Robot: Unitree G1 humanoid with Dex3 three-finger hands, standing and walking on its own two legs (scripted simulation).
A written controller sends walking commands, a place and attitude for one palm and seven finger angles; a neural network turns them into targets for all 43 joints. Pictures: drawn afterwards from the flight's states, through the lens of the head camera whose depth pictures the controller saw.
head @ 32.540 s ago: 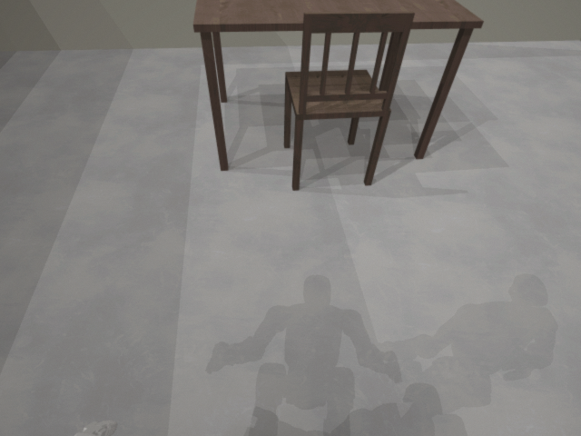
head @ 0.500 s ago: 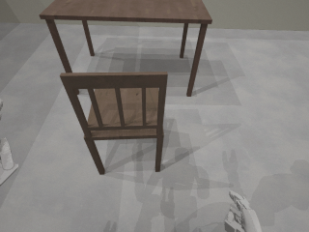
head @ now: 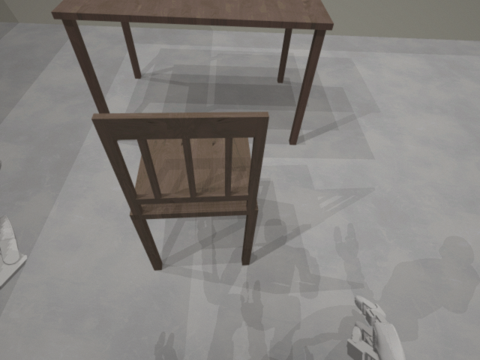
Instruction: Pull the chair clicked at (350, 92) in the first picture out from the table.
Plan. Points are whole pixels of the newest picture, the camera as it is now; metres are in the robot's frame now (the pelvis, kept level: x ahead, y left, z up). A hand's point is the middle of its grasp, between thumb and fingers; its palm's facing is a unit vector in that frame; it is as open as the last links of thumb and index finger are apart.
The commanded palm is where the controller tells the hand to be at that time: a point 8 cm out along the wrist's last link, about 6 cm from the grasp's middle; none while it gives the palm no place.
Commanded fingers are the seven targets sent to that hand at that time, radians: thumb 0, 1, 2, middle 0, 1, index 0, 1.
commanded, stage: stop stepping back and stand still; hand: left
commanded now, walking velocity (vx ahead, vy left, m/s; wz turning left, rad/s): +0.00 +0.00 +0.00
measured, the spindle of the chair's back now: (189, 168) +0.60 +0.16 -0.13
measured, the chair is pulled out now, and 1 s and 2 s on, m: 0.62 0.62 0.62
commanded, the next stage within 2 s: let the arm hang, fingers relaxed in 0.16 s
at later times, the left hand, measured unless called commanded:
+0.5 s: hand out of the picture +0.10 +0.17 -0.15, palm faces -0.01 -0.98 -0.22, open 7.4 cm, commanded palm none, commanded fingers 0.00 0.90 0.90 -0.20 -0.30 -0.20 -0.30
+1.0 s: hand out of the picture -0.03 +0.16 -0.17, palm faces +0.04 -0.97 -0.23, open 7.4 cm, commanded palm none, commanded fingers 0.00 0.90 0.90 -0.20 -0.30 -0.20 -0.30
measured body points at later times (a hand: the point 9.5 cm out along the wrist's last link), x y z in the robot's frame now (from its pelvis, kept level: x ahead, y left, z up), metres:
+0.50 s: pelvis -0.01 +0.00 -0.01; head +0.01 -0.01 +0.44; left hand +0.10 +0.22 -0.13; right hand +0.09 -0.23 -0.15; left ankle -0.03 +0.10 -0.74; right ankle +0.00 -0.13 -0.74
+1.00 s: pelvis -0.03 -0.02 +0.00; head -0.02 -0.04 +0.45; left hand -0.03 +0.21 -0.15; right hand -0.05 -0.23 -0.17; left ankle -0.03 +0.10 -0.74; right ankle +0.00 -0.13 -0.74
